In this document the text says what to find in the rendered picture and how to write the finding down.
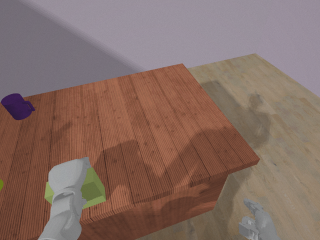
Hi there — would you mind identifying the robot left forearm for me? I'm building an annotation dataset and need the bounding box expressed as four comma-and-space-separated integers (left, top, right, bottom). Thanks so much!
38, 187, 82, 240

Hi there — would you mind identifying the right robot hand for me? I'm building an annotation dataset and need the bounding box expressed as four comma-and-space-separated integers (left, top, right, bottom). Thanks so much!
238, 198, 277, 240

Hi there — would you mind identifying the table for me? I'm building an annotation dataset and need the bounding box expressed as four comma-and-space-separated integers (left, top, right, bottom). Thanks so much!
0, 63, 260, 240

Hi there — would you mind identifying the sponge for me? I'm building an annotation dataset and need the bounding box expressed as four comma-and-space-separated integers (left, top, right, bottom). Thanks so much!
44, 167, 106, 210

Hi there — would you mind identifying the left robot hand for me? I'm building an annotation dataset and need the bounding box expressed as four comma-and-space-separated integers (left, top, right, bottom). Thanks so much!
48, 157, 91, 209

